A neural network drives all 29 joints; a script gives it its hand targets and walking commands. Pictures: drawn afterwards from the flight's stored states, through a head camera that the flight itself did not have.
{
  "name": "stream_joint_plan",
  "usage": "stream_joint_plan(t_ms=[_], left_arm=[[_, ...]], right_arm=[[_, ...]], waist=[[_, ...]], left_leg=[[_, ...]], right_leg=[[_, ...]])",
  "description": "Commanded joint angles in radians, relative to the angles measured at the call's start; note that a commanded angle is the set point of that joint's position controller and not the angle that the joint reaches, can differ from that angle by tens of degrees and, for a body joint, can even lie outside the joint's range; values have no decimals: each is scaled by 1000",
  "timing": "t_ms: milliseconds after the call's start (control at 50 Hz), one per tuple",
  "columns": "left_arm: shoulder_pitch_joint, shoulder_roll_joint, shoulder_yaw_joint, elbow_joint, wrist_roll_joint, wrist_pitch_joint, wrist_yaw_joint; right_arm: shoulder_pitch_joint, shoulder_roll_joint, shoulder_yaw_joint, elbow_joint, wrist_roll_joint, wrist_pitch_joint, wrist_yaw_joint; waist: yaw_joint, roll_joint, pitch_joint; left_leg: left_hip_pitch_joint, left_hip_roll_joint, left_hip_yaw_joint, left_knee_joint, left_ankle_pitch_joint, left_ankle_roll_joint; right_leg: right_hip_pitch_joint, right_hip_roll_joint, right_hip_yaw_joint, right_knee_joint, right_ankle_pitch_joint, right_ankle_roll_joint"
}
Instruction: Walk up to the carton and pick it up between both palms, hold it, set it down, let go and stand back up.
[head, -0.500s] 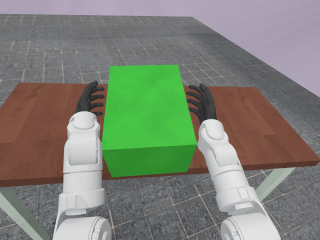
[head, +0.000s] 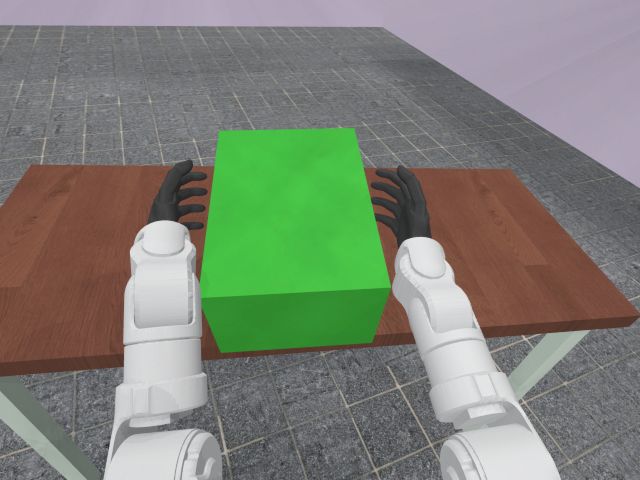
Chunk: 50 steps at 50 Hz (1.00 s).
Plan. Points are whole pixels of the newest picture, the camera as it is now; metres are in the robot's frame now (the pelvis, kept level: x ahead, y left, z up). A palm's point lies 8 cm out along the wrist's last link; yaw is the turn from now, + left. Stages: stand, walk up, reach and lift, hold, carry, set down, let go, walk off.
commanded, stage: hold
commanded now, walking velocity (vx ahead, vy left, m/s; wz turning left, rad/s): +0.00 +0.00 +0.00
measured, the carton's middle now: (292, 232) +0.41 +0.01 +0.11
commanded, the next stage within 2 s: none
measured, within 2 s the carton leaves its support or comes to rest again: neither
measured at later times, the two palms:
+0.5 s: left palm (163, 227) +0.34 +0.16 +0.18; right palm (411, 229) +0.34 -0.13 +0.18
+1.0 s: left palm (166, 229) +0.35 +0.16 +0.17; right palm (410, 231) +0.35 -0.13 +0.17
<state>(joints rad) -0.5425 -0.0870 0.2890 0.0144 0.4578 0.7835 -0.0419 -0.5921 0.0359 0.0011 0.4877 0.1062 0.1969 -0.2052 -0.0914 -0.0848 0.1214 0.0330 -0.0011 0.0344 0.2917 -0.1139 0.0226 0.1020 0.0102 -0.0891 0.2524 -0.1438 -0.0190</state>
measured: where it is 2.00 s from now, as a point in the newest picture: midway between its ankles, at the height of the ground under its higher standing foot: outside the picture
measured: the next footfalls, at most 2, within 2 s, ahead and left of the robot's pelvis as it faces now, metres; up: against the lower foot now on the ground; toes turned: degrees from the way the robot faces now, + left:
none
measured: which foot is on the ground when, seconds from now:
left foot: down 0.00-1.00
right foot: down 0.00-1.00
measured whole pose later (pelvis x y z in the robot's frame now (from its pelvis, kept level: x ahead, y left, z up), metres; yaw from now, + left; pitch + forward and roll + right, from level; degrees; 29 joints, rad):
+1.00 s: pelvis +0.00 +0.00 +0.00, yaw +0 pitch -12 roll -1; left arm -0.53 -0.09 0.29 0.00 0.46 0.79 -0.04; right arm -0.59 0.03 0.00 0.49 0.12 0.20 -0.20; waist -0.09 -0.09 0.12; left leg 0.03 0.00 0.03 0.30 -0.12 0.02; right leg 0.10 0.01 -0.09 0.25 -0.14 -0.02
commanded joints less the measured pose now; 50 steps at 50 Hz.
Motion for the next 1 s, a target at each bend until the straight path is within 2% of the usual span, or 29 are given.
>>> stream_joint_plan(t_ms=[0,40,80,100,120,140,160,200,220,260,300,320,360,400,440,480,520,540,560,620,640,720,740,820,840,860,900,940,980], left_arm=[[-623,-411,-462,-242,-209,-116,-169],[-558,-408,-476,-265,-214,-107,-167],[-574,-389,-462,-215,-198,-98,-169],[-580,-379,-418,-154,-173,-91,-173],[-602,-381,-412,-152,-174,-90,-176],[-614,-393,-407,-146,-173,-94,-174],[-651,-393,-416,-144,-179,-100,-167],[-636,-444,-452,-173,-206,-106,-150],[-657,-428,-446,-144,-206,-105,-145],[-643,-406,-440,-174,-207,-111,-147],[-629,-395,-409,-120,-193,-108,-163],[-578,-409,-433,-151,-200,-105,-168],[-595,-395,-426,-158,-193,-101,-172],[-568,-430,-487,-240,-218,-105,-171],[-568,-398,-475,-246,-208,-96,-171],[-555,-386,-450,-224,-192,-81,-177],[-611,-387,-411,-163,-179,-79,-185],[-599,-403,-432,-182,-187,-87,-183],[-649,-403,-428,-172,-194,-90,-177],[-617,-423,-458,-177,-207,-96,-163],[-613,-401,-434,-155,-192,-91,-161],[-639,-406,-426,-140,-203,-107,-162],[-686,-409,-418,-126,-207,-114,-157],[-648,-409,-409,-120,-189,-118,-147],[-601,-425,-444,-172,-209,-109,-147],[-577,-426,-455,-208,-193,-100,-150],[-559,-401,-438,-187,-183,-85,-162],[-599,-369,-369,-115,-160,-78,-174],[-650,-413,-437,-192,-205,-104,-166]], right_arm=[[-649,435,344,-365,71,-81,120],[-612,417,385,-400,101,-70,109],[-619,397,354,-365,77,-56,107],[-633,371,319,-315,44,-47,112],[-633,387,285,-277,38,-49,121],[-654,392,277,-284,27,-61,131],[-708,402,266,-295,22,-74,141],[-711,416,289,-330,28,-91,151],[-739,406,283,-334,28,-97,148],[-706,423,303,-321,32,-90,141],[-704,433,307,-309,30,-81,126],[-675,436,335,-355,52,-83,120],[-668,421,329,-333,58,-76,113],[-636,434,375,-404,87,-77,107],[-626,412,365,-390,91,-59,103],[-592,396,353,-346,85,-36,105],[-631,385,287,-293,39,-35,116],[-638,399,296,-330,40,-46,123],[-668,387,273,-311,26,-54,132],[-682,401,303,-341,41,-73,139],[-690,398,308,-327,47,-70,137],[-699,415,291,-297,31,-76,141],[-743,413,267,-286,23,-82,148],[-720,401,278,-280,32,-96,148],[-660,414,311,-313,58,-90,145],[-636,396,330,-321,68,-80,137],[-616,382,320,-303,68,-67,126],[-670,375,287,-265,50,-54,123],[-693,408,285,-309,55,-79,140]], waist=[[-22,103,-493],[-20,104,-506],[-26,96,-409],[-11,100,-317],[-5,109,-297],[0,130,-305],[9,121,-355],[-2,126,-428],[-6,125,-433],[-7,67,-468],[-5,43,-448],[-3,57,-483],[-16,80,-458],[-18,116,-513],[-31,113,-451],[-24,100,-380],[-22,118,-300],[-11,122,-337],[-22,140,-345],[-11,119,-427],[-1,108,-412],[-4,92,-424],[-7,117,-418],[6,75,-463],[0,65,-488],[-9,95,-504],[-20,100,-428],[-7,89,-324],[-6,128,-402]], left_leg=[[239,-1,8,19,251,-11],[270,-1,0,44,340,-24],[244,6,0,18,229,-28],[205,7,5,-12,130,-19],[169,16,12,-31,71,-15],[159,20,20,-35,46,-9],[153,16,24,-38,27,0],[196,21,12,-30,96,-10],[194,20,11,-8,112,-16],[217,6,20,2,173,-5],[202,-3,18,-5,141,4],[224,-3,13,5,202,0],[236,-2,10,18,215,-8],[273,-3,2,36,284,-23],[255,0,2,32,285,-30],[227,6,2,2,228,-22],[170,10,15,-25,84,-18],[163,17,13,-40,76,-16],[151,20,15,-29,56,-20],[208,12,15,2,180,-23],[214,11,17,2,165,-19],[180,13,23,-21,87,-12],[170,13,16,-18,57,-8],[212,15,13,1,166,-21],[243,20,2,2,239,-32],[277,12,8,21,307,-39],[258,8,7,22,280,-42],[187,9,19,-9,108,-18],[185,12,17,-21,96,-13]], right_leg=[[-17,-12,-18,-19,273,53],[12,3,-23,-18,325,58],[-31,4,-36,-38,192,52],[-71,-2,-36,-59,77,46],[-83,0,-42,-57,1,32],[-101,-4,-42,-57,-37,24],[-107,-1,-42,-51,-59,27],[-84,9,-38,-50,8,30],[-95,2,-40,-51,22,29],[-53,3,-40,-42,127,42],[-31,-6,-31,-41,142,53],[-8,-8,-29,-31,222,59],[-24,-10,-33,-30,232,55],[-11,-9,-25,-19,302,53],[-20,-2,-30,-34,269,56],[-41,-7,-25,-48,202,50],[-79,-3,-35,-55,29,38],[-77,-3,-35,-55,23,37],[-81,-7,-36,-50,-7,29],[-61,6,-41,-36,103,34],[-64,-1,-36,-41,103,39],[-80,6,-47,-46,18,35],[-98,-3,-39,-52,-12,30],[-71,2,-38,-38,101,46],[-38,8,-32,-38,170,46],[-12,15,-36,-40,219,48],[-23,7,-37,-43,212,49],[-58,-10,-31,-57,69,46],[-82,-6,-31,-41,39,32]])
